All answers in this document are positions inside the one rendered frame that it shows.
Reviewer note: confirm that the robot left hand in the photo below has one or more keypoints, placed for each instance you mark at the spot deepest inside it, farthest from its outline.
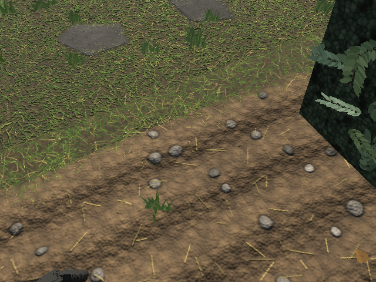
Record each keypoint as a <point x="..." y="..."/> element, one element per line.
<point x="65" y="276"/>

